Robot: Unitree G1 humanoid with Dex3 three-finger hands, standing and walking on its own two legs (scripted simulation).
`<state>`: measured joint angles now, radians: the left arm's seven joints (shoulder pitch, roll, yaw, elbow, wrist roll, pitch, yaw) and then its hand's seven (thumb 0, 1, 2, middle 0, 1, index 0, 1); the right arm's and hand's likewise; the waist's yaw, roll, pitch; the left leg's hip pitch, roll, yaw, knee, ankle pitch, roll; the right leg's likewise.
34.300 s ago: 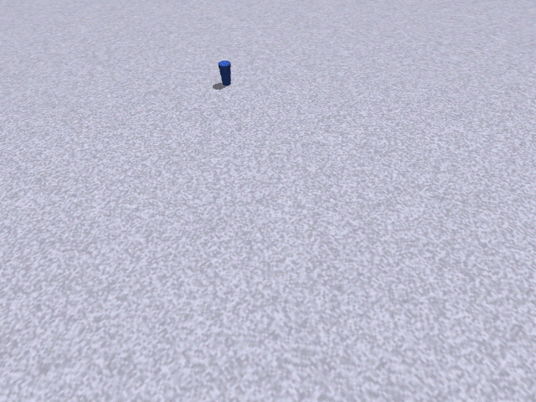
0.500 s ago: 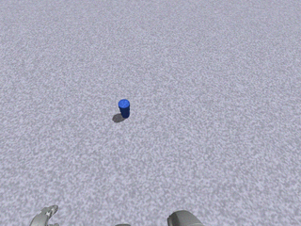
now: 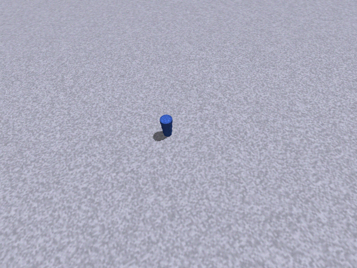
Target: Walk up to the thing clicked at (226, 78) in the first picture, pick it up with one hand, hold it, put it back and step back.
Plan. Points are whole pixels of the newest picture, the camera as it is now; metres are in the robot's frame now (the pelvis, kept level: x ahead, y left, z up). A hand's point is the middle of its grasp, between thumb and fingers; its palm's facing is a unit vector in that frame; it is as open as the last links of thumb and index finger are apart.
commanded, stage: step back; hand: left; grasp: from the side
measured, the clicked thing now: (166, 126) +1.07 +0.18 -0.68
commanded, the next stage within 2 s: stand in 0.84 s
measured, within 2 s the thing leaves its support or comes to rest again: neither
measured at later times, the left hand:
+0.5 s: hand out of the picture +0.10 +0.26 -0.14, palm faces +0.01 -0.93 -0.37, open 7.4 cm
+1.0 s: hand (87, 262) +0.16 +0.26 -0.13, palm faces -0.03 -0.94 -0.35, open 7.4 cm
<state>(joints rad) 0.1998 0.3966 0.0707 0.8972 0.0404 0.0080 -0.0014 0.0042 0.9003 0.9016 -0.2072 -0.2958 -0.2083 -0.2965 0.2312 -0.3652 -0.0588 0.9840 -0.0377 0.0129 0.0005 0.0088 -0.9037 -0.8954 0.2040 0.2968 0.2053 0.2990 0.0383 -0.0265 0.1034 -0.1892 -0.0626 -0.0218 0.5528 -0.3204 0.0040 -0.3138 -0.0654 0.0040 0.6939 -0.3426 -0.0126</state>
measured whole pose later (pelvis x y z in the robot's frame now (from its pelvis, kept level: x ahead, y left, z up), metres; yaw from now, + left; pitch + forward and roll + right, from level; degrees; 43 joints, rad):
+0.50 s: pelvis +0.03 +0.00 +0.00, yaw +0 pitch -2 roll +0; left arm 0.18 0.36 0.04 0.98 0.02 -0.03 -0.01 0.00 0.90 0.90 -0.21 -0.30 -0.21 -0.30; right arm 0.19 -0.39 -0.06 1.00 -0.03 -0.02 0.00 0.01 -0.90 -0.90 0.20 0.30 0.21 0.30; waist 0.02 0.02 0.07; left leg -0.27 0.01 -0.01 0.58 -0.31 0.00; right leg -0.26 -0.03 -0.03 0.60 -0.31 0.00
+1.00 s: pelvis +0.05 +0.01 +0.02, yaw -1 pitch -2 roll +0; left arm 0.06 0.35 0.00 1.10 0.00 -0.01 0.00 0.00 0.90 0.90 -0.20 -0.30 -0.20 -0.30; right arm 0.04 -0.33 -0.02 1.09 -0.01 -0.02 0.00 0.01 -0.90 -0.90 0.21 0.30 0.21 0.30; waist 0.00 0.00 0.06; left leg -0.14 0.01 0.02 0.40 -0.22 0.00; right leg -0.12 -0.03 0.00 0.40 -0.23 0.03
